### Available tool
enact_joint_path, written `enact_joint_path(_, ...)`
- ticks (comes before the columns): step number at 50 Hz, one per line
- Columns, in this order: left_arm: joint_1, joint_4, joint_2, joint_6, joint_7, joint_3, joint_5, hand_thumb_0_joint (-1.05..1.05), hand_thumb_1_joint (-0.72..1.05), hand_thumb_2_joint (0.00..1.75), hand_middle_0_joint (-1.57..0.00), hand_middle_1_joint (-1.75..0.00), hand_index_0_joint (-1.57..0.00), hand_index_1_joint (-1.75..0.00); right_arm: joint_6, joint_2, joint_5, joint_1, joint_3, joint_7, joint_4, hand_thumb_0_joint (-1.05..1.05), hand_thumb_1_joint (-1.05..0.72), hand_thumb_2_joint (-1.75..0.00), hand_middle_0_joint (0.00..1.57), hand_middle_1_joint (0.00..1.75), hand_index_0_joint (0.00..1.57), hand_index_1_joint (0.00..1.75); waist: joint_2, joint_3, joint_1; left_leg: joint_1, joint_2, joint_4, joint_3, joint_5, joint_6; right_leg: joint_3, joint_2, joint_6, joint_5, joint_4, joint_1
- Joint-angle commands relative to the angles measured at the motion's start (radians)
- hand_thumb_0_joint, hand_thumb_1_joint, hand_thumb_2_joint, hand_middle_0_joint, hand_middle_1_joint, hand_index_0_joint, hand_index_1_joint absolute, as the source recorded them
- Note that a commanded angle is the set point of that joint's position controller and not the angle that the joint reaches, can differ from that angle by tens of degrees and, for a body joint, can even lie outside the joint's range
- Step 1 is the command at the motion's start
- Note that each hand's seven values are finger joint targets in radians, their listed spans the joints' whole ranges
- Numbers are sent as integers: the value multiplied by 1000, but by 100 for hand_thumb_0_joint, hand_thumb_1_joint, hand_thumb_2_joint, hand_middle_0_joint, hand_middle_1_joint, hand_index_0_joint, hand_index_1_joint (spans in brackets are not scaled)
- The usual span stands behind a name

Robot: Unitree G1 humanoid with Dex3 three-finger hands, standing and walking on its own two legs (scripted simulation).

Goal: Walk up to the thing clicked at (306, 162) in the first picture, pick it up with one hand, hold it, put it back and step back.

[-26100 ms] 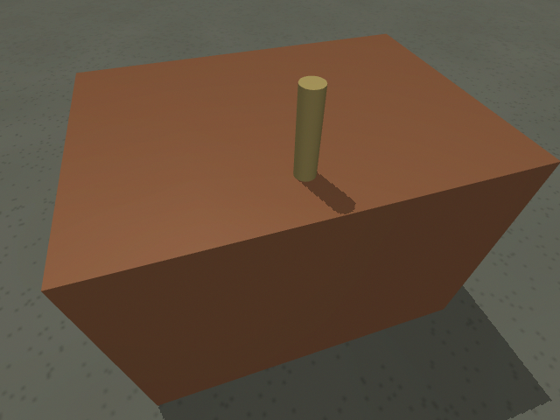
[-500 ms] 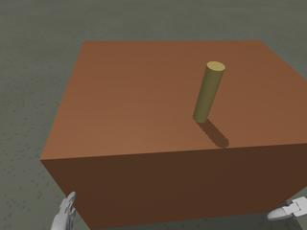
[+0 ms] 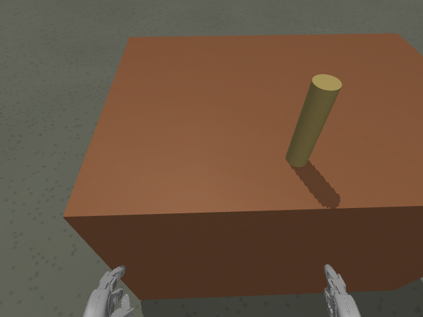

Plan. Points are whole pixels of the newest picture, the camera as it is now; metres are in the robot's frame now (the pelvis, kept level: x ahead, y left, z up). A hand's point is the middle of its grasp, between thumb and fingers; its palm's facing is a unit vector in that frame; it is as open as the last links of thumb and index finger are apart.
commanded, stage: home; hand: right
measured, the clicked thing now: (309, 126) +0.48 -0.20 +0.10
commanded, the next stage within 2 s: none
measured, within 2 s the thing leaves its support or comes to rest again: neither
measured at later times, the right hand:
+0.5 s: hand out of the picture +0.15 -0.20 -0.12, palm faces -0.03 +0.94 -0.33, open 17.5 cm
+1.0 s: hand out of the picture +0.03 -0.26 -0.13, palm faces -0.05 +0.93 -0.37, open 17.5 cm
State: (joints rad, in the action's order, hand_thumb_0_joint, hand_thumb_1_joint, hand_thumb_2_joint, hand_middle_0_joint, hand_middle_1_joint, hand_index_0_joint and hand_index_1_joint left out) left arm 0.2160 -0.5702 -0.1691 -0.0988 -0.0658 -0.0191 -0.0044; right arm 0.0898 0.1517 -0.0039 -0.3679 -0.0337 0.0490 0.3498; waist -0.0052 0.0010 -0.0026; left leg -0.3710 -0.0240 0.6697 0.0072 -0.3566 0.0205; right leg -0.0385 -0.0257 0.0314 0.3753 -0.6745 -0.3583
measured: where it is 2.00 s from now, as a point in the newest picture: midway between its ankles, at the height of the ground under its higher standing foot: outside the picture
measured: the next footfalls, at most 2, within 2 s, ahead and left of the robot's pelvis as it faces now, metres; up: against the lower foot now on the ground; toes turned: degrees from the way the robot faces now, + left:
none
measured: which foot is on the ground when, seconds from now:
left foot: down 0.00-1.00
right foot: down 0.00-1.00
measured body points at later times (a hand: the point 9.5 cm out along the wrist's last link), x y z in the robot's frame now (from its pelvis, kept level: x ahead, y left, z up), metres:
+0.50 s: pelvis +0.00 +0.00 -0.01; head +0.02 +0.00 +0.44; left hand +0.14 +0.26 -0.11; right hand +0.15 -0.25 -0.09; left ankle -0.01 +0.13 -0.72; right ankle -0.02 -0.14 -0.72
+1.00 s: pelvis -0.03 -0.01 +0.02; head -0.03 +0.00 +0.47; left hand +0.04 +0.29 -0.12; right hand +0.04 -0.31 -0.11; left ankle -0.01 +0.13 -0.72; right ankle -0.02 -0.14 -0.72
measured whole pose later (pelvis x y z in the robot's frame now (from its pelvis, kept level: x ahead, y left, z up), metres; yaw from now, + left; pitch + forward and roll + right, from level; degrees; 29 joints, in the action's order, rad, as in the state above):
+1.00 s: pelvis -0.03 -0.01 +0.02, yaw +0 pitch -4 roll +0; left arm 0.18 -1.03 -0.35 0.01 0.01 -0.01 -0.02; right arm 0.01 0.35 0.02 -0.21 0.02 0.01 1.03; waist 0.01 -0.04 0.00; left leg -0.19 -0.04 0.48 -0.01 -0.23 0.03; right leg -0.02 -0.01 0.02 0.25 -0.47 -0.16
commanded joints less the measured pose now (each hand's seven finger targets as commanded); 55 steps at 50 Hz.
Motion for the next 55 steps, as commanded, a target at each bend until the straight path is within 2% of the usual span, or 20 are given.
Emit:
enact_joint_path(1, -27, 102, -140, -31, -26, 54, -2, 0, 90, 90, -20, -30, -20, -30, 40, 138, -3, 131, -57, 35, -154, 0, 53, -7, 5, 6, 5, 6, 27, 163, 24, 60, 18, -60, 37, 332, -11, 73, 31, -37, -309, 44, 33)
enact_joint_path(2, -30, 102, -143, -31, -24, 55, -2, 0, 90, 90, -20, -30, -20, -30, 33, 107, -4, 129, -24, 33, -136, 0, 54, -6, 5, 5, 5, 5, 7, 168, 34, 56, 21, -53, 42, 340, -12, 69, 27, -37, -322, 41, 39)
enact_joint_path(5, -35, 104, -145, -29, -22, 59, 1, 0, 90, 90, -20, -30, -20, -30, 21, 118, -3, 125, -17, 46, -199, 0, 54, -6, 5, 5, 5, 5, 31, 218, 10, 74, 21, -37, 46, 366, -15, 67, 24, -30, -363, 32, 64)
enact_joint_path(8, -41, 104, -151, -25, -18, 65, 6, 0, 90, 90, -20, -30, -20, -30, -4, 93, -3, 63, 3, 54, -158, 0, 58, -4, 5, 5, 5, 5, -11, 202, 8, 74, 27, -35, 55, 358, -12, 64, 20, -29, -360, 30, 39)
enact_joint_path(11, -43, 107, -157, -9, -12, 69, 10, 0, 90, 90, -20, -30, -20, -30, -22, 111, -1, 7, -16, 58, -130, 0, 56, -5, 5, 5, 5, 5, -28, 168, -8, 61, 32, -26, 63, 352, -12, 62, 16, -26, -373, 27, 6)
enact_joint_path(14, -54, 118, -155, 4, -10, 67, 14, 0, 90, 90, -20, -30, -20, -30, -33, 127, -4, 26, -34, 61, -153, 0, 57, -4, 5, 5, 5, 5, -27, 124, -16, 39, 30, -39, 58, 276, -9, 70, 20, -30, -286, 33, -31)
enact_joint_path(15, -53, 116, -157, 6, -10, 70, 14, 0, 90, 90, -20, -30, -20, -30, -33, 141, -2, 30, -46, 63, -147, 0, 57, -4, 5, 5, 5, 5, -22, 127, -13, 39, 28, -37, 53, 268, -8, 73, 22, -30, -273, 31, -33)
enact_joint_path(19, -51, 135, -161, 10, -15, 71, 19, 0, 90, 90, -20, -30, -20, -30, -38, 145, -7, 70, -36, 67, -229, 0, 58, -4, 5, 5, 5, 5, 21, 151, -2, 19, 26, -27, 42, 254, -11, 79, 21, -28, -253, 19, -15)
enact_joint_path(20, -17, -31, -327, 36, 10, 107, -64, 0, 90, 90, -20, -30, -20, -30, -27, 376, 84, 58, -80, 39, 58, 0, 56, -5, 5, 5, 5, 5, 1, 161, -2, 110, -67, -13, -61, 374, -70, -3, -43, -73, -370, -21, 6)
enact_joint_path(21, 4, -48, -326, 49, 20, 110, -66, 0, 90, 90, -20, -30, -20, -30, -27, 377, 83, 50, -86, 24, 84, 0, 54, -6, 5, 5, 5, 5, 13, 211, 11, 136, -83, 1, -85, 423, -96, 5, -42, -81, -390, -46, 31)
enact_joint_path(22, -6, -53, -310, 52, 27, 105, -61, 0, 90, 90, -20, -30, -20, -30, -24, 369, 82, 59, -80, 18, 98, 0, 58, -4, 5, 5, 5, 5, -7, 214, 12, 146, -92, -9, -98, 460, -107, -1, -40, -84, -373, -49, 32)
enact_joint_path(26, -31, -92, -317, 55, 51, 90, -34, 0, 90, 90, -20, -30, -20, -30, -14, 320, 43, 116, -40, -15, 180, 0, 61, -1, 5, 4, 5, 4, -1, 115, 16, 60, -64, -41, -69, 327, -86, -31, -49, -89, -303, 33, 58)
enact_joint_path(28, -47, -123, -330, 59, 54, 86, -32, 0, 90, 90, -20, -30, -20, -30, -21, 335, 39, 145, -35, -20, 241, 0, 61, -2, 5, 4, 5, 4, 13, 65, 14, 50, -58, -54, -65, 268, -77, -44, -52, -89, -258, 76, 41)
enact_joint_path(33, -68, -190, -356, 67, 58, 80, -28, 0, 90, 90, -20, -30, -20, -30, -33, 369, 39, 173, -31, -27, 359, 0, 60, -2, 5, 4, 5, 4, 40, 12, 7, 95, -56, -96, -72, 216, -70, -77, -63, -95, -176, 162, 28)
enact_joint_path(42, -89, -324, -383, 78, 62, 63, -12, 0, 90, 90, -20, -30, -20, -30, -40, 413, 31, 190, -6, -28, 542, 0, 56, -5, 5, 5, 5, 5, -2, 27, 4, 169, -82, -231, -89, 231, -56, -78, -65, -81, -202, 259, 149)
enact_joint_path(43, -85, -340, -386, 79, 62, 60, -12, 0, 90, 90, -20, -30, -20, -30, -42, 414, 30, 202, -2, -28, 556, 0, 56, -5, 5, 5, 5, 5, -1, 12, 7, 160, -81, -251, -91, 199, -55, -81, -66, -78, -182, 282, 147)
enact_joint_path(46, -82, -383, -398, 79, 62, 56, -10, 0, 90, 90, -20, -30, -20, -30, -42, 416, 25, 205, 6, -28, 597, 0, 58, -4, 5, 5, 5, 5, 4, 5, 8, 191, -85, -276, -86, 233, -50, -80, -71, -72, -221, 300, 173)
enact_joint_path(51, -92, -431, -405, 80, 63, 55, -12, 0, 90, 90, -20, -30, -20, -30, -52, 420, 23, 216, 9, -33, 648, 0, 57, -4, 5, 5, 5, 5, 25, -73, 5, 175, -78, -329, -90, 92, -47, -87, -71, -65, -57, 376, 127)
enact_joint_path(54, -80, -451, -407, 85, 67, 58, -14, 0, 90, 90, -20, -30, -20, -30, -57, 428, 25, 219, 6, -36, 665, 0, 57, -4, 5, 5, 5, 5, -12, -92, 4, 151, -82, -373, -109, -49, -50, -79, -57, -61, 14, 385, 107)
enact_joint_path(55, -78, -456, -400, 83, 68, 56, -15, 0, 90, 90, -20, -30, -20, -30, -55, 429, 26, 229, 5, -37, 666, 0, 57, -4, 5, 5, 5, 5, -1, -65, 10, 171, -89, -367, -110, -13, -52, -80, -61, -64, -22, 380, 126)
